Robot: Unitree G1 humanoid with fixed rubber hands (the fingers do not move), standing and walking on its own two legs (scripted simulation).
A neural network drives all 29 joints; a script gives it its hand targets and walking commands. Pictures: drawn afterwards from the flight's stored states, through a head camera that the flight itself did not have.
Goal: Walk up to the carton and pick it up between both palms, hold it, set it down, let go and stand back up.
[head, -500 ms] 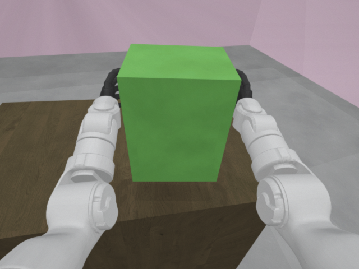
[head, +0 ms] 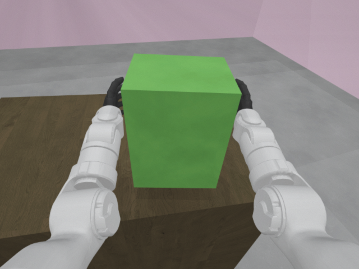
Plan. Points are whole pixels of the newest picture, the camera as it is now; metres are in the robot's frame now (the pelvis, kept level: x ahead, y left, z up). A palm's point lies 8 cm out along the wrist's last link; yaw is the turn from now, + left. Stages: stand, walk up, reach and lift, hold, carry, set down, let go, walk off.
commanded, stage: set down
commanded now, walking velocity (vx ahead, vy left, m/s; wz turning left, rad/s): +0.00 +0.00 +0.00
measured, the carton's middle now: (177, 124) +0.41 +0.00 +0.14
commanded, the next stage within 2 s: none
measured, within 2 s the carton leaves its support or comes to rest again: rests again in 0.84 s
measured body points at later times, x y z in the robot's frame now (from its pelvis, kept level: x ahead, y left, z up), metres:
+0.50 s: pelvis +0.00 +0.00 +0.00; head -0.02 +0.03 +0.45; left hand +0.43 +0.15 +0.15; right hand +0.42 -0.15 +0.15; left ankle -0.01 +0.11 -0.75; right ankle +0.00 -0.11 -0.75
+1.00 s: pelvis +0.00 +0.00 +0.00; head -0.01 +0.03 +0.45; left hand +0.42 +0.16 +0.12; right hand +0.41 -0.15 +0.13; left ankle -0.01 +0.11 -0.75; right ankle +0.00 -0.11 -0.75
